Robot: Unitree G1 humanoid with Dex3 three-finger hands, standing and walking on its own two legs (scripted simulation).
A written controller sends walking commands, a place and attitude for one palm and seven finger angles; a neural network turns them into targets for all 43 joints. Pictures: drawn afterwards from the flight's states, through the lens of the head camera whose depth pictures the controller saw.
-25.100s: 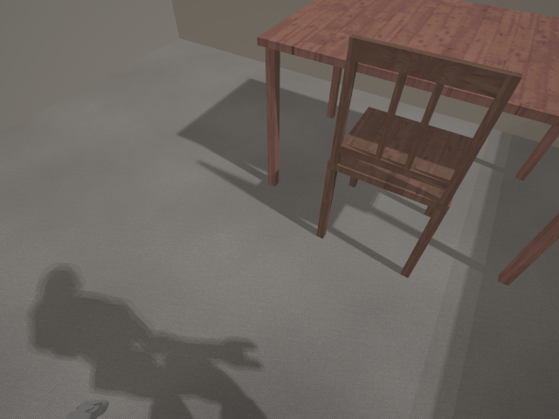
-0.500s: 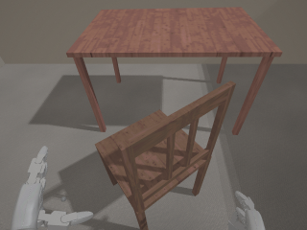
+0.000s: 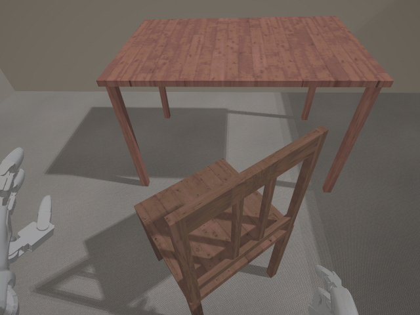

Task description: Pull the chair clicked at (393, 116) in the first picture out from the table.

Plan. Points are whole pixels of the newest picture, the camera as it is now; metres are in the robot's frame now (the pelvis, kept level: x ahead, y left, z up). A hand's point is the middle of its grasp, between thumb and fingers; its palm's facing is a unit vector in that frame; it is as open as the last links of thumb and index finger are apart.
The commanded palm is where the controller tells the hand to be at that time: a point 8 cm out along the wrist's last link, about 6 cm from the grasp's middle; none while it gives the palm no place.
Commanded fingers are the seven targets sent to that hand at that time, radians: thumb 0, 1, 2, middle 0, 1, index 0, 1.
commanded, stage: draw the hand back to the body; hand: left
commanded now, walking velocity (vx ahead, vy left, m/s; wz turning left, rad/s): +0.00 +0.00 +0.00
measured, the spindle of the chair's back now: (236, 231) +0.35 -0.01 -0.10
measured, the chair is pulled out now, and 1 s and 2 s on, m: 0.50 0.50 0.50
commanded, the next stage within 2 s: step back with the hand held close in 0.32 s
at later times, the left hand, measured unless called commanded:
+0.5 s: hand (45, 225) +0.18 +0.26 +0.16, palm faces +0.47 -0.78 -0.42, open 7.4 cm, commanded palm +0.13 +0.30 +0.18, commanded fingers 0.00 0.90 0.90 -0.20 -0.30 -0.20 -0.30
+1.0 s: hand (16, 271) +0.12 +0.27 +0.16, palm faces +0.45 -0.75 -0.48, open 7.4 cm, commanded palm +0.06 +0.30 +0.18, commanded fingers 0.00 0.90 0.90 -0.20 -0.30 -0.20 -0.30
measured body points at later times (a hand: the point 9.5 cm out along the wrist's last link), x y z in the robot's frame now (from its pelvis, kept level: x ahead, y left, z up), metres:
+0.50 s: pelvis -0.01 +0.00 +0.00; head -0.02 -0.02 +0.45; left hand +0.15 +0.30 +0.19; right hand +0.17 -0.22 -0.09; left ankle -0.06 +0.13 -0.74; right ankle +0.00 -0.14 -0.74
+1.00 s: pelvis -0.08 +0.00 -0.01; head -0.06 +0.00 +0.44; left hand +0.09 +0.31 +0.18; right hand +0.10 -0.23 -0.09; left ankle -0.06 +0.13 -0.74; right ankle +0.00 -0.14 -0.74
